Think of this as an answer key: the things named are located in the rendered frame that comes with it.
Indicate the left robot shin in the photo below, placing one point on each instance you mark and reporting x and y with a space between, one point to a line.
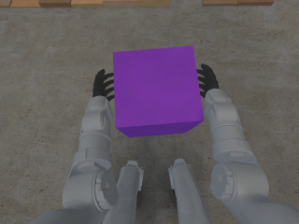
132 163

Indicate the robot right upper arm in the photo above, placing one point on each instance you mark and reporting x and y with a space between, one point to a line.
243 189

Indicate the robot right forearm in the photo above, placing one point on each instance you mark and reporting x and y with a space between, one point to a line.
229 143

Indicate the robot right thigh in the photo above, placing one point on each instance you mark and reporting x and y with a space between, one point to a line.
190 204

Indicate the robot left forearm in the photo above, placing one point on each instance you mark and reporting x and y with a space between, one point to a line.
94 138

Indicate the right robot hand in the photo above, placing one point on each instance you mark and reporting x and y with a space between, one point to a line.
209 79

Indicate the carton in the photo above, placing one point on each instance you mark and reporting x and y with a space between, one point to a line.
156 91

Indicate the left robot hand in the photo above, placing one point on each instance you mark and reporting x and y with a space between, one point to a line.
99 87

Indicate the robot left upper arm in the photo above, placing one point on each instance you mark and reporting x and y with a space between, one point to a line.
87 198

